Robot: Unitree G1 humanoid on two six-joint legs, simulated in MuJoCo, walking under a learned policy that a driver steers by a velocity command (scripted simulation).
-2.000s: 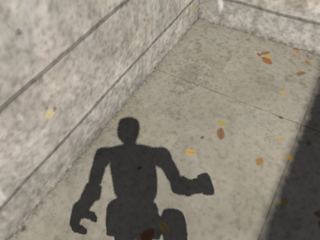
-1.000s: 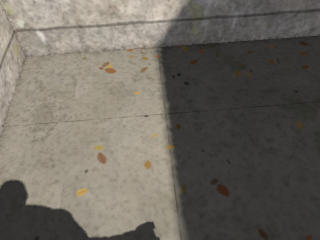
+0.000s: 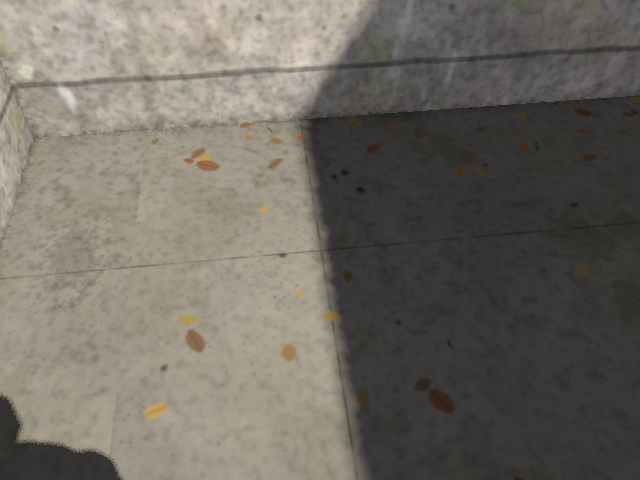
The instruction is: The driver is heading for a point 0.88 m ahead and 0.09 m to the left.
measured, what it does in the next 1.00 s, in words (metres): walks ahead: right foot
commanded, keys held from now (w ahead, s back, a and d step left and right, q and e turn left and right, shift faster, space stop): no key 0.30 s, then w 0.70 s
